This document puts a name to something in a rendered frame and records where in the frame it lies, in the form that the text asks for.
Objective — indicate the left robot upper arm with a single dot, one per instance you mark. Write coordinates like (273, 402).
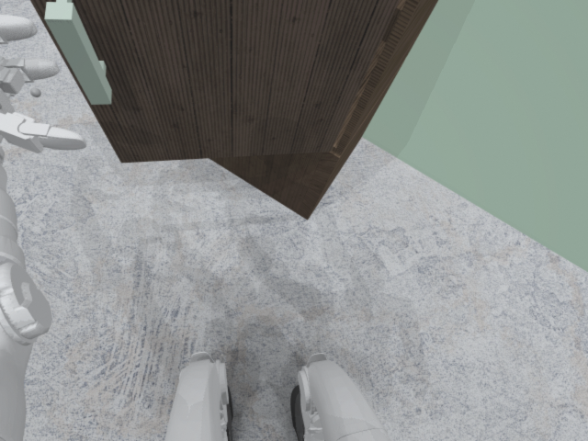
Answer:
(25, 314)

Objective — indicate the handle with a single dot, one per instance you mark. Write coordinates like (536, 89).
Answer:
(69, 32)

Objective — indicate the robot left hand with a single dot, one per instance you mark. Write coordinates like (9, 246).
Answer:
(16, 128)

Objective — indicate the right robot thigh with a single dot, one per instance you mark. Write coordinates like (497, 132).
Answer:
(344, 412)

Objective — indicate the left robot forearm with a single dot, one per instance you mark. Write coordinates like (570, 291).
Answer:
(10, 251)

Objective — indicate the robot right shin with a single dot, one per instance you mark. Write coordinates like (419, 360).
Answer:
(312, 423)

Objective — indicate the cupboard door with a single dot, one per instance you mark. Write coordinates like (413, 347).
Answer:
(196, 79)

